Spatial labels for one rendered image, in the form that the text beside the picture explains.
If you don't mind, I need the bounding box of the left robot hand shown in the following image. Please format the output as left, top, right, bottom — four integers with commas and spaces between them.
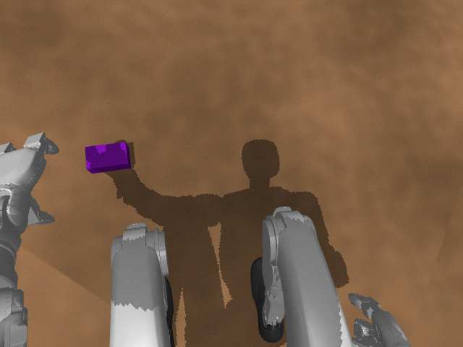
0, 132, 59, 227

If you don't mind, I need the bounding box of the left robot arm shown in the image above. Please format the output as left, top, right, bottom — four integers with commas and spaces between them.
0, 185, 31, 347

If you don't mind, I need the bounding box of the small box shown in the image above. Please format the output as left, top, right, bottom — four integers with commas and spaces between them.
85, 142, 131, 174

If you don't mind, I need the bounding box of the right robot hand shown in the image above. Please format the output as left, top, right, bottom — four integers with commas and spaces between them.
348, 293, 411, 347

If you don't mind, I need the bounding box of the right robot foot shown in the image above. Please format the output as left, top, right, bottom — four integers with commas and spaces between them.
250, 257, 284, 343

